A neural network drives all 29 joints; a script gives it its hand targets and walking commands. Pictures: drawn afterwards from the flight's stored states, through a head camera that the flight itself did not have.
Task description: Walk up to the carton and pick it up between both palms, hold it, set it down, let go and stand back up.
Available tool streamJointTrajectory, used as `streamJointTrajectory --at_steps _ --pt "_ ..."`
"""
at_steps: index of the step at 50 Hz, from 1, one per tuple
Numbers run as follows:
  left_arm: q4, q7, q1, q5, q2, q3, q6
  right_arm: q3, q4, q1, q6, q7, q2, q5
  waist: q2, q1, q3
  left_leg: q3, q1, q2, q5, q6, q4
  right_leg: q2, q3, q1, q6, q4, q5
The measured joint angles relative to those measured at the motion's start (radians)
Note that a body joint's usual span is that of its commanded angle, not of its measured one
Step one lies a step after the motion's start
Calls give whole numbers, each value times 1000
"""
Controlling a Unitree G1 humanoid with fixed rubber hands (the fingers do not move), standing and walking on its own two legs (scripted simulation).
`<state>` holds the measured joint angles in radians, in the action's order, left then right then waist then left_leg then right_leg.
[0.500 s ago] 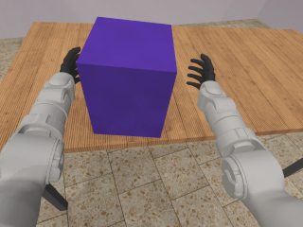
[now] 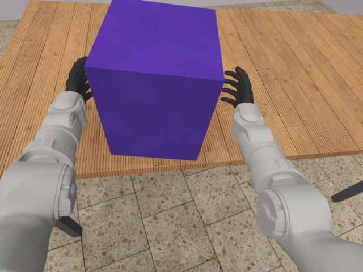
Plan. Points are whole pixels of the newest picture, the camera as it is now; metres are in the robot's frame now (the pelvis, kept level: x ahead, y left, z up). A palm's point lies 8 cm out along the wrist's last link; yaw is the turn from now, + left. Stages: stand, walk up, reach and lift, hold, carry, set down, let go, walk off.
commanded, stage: reach and lift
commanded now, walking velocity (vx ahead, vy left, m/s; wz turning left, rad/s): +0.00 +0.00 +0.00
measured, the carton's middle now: (159, 87) +0.48 +0.06 +0.12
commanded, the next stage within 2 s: none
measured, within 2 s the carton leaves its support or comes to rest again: neither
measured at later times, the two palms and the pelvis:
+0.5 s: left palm (93, 96) +0.48 +0.20 +0.09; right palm (227, 112) +0.45 -0.10 +0.09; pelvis +0.00 -0.01 +0.00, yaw +0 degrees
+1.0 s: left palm (93, 97) +0.48 +0.20 +0.08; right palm (227, 113) +0.44 -0.09 +0.09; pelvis +0.00 +0.00 +0.01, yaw +0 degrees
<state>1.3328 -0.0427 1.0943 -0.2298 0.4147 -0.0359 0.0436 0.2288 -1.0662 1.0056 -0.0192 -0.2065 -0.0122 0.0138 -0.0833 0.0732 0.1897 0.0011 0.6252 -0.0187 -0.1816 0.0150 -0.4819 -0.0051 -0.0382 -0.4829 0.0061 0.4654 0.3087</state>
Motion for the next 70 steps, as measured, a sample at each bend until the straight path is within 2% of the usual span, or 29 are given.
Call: streamJointTrajectory --at_steps 5,7,10,12,17,20,34,70 --pt "0 -18 0 11 -8 -62 13 72 0 -2 39 14 51 -101 1 0 3 0 4 0 9 3 20 0 0 -14 0 0 0" --pt "0 -36 0 56 -24 -119 18 109 0 -2 57 23 85 -165 2 0 4 0 4 0 16 6 32 0 0 -19 0 0 0" --pt "0 -57 0 165 -66 -240 33 169 0 -3 88 41 155 -274 3 0 3 0 4 0 28 10 53 0 0 -30 0 0 -1" --pt "0 -66 0 237 -72 -330 38 242 1 -6 128 22 192 -333 5 -1 3 0 4 0 36 12 65 0 0 -35 0 0 -2" --pt "0 -78 0 330 -79 -387 55 315 0 -17 197 22 209 -466 12 -10 4 0 0 0 52 16 88 0 0 -41 0 -4 -12" --pt "0 -83 0 367 -84 -428 64 329 0 -18 212 23 211 -511 12 -10 2 0 -8 0 61 16 108 0 0 -41 0 -9 -20" --pt "-1 -61 0 385 -114 -441 109 353 0 -20 232 17 201 -529 12 -10 -14 1 -17 0 75 9 128 0 0 -39 0 -19 -56" --pt "-3 -41 0 385 -122 -417 118 353 0 -22 229 -1 203 -503 12 -10 -19 2 -17 0 72 3 121 0 0 -35 0 -23 -63"
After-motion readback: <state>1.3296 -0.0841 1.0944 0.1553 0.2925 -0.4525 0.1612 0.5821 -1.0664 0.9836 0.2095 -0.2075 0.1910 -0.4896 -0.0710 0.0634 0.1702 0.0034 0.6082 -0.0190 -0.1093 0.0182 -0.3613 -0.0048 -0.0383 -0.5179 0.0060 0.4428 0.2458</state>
